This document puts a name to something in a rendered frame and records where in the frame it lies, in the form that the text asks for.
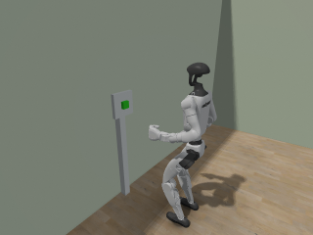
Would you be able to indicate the left robot forearm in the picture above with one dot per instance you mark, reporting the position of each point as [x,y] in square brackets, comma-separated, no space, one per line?
[181,137]

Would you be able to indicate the robot left upper arm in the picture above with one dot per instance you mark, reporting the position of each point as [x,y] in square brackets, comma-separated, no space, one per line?
[188,106]

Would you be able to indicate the robot head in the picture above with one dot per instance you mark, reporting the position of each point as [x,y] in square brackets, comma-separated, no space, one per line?
[197,69]

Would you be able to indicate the robot right foot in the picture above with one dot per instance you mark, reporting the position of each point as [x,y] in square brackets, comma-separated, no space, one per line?
[194,206]

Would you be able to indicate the button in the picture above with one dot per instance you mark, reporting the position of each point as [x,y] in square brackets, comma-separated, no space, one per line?
[125,104]

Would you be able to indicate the panel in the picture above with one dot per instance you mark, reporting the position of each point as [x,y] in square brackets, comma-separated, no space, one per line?
[118,114]

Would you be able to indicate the left robot hand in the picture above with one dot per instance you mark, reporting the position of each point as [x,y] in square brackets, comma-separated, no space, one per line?
[153,132]

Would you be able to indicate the robot right upper arm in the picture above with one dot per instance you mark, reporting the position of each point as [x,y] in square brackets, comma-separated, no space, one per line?
[212,116]

